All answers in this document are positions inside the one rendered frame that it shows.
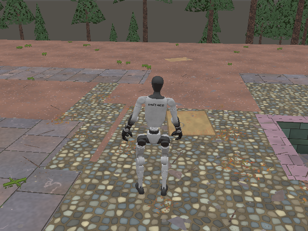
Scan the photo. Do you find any robot right upper arm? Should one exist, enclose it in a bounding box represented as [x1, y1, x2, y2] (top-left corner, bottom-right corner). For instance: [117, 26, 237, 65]
[167, 98, 178, 124]

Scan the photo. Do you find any robot left forearm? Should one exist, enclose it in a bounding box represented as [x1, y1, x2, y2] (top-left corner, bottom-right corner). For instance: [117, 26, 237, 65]
[124, 114, 135, 132]

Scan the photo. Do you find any robot right forearm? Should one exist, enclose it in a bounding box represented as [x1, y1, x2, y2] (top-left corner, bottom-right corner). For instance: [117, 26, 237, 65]
[173, 117, 181, 133]

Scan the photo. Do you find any left robot hand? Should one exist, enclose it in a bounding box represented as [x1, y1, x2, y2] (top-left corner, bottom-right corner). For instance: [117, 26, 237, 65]
[122, 130, 132, 141]

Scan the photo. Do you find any humanoid robot head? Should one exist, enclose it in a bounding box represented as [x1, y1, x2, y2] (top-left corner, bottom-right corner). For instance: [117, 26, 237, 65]
[148, 76, 164, 99]

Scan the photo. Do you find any right robot hand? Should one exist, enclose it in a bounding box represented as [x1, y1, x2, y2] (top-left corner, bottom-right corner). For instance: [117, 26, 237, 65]
[171, 131, 182, 140]

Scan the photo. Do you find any robot left upper arm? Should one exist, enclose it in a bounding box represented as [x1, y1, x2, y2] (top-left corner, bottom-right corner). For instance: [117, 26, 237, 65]
[131, 96, 147, 122]

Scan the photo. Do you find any robot left shin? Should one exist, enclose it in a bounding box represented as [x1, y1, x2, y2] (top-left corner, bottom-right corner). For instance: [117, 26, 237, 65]
[136, 158, 144, 188]

